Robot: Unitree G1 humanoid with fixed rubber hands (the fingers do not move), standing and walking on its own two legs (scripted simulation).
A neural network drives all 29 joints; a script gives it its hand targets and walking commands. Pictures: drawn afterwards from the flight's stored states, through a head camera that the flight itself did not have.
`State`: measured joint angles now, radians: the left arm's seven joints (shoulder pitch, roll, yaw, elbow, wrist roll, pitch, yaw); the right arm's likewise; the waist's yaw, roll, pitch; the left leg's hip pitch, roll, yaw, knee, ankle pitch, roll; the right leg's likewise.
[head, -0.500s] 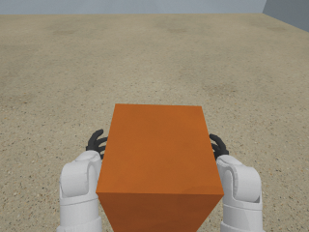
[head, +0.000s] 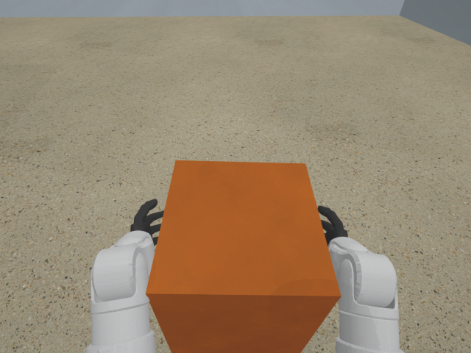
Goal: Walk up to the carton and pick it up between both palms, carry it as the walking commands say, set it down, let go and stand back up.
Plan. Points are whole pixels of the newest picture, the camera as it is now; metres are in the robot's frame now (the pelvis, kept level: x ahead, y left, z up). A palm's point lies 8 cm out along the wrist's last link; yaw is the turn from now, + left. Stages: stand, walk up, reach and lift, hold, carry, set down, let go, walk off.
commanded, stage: carry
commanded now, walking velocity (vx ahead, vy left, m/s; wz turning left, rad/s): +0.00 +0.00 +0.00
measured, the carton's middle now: (237, 266) +0.26 +0.01 +0.04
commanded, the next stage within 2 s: none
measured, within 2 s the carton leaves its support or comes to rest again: neither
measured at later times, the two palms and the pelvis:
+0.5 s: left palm (147, 231) +0.30 +0.16 +0.08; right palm (325, 236) +0.29 -0.14 +0.08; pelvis +0.03 +0.00 +0.00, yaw +0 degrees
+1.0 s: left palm (145, 233) +0.30 +0.17 +0.08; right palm (321, 239) +0.30 -0.14 +0.07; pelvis +0.03 +0.01 +0.00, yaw +0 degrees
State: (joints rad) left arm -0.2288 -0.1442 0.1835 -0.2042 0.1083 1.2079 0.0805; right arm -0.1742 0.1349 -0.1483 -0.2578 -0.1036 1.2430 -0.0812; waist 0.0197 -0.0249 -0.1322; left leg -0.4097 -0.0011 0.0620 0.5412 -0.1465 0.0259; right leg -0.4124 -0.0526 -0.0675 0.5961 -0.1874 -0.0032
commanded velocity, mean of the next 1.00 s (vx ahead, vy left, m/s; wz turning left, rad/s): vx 0.00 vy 0.00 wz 0.00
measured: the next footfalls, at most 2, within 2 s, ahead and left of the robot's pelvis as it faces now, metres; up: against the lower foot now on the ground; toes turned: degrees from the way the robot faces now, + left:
none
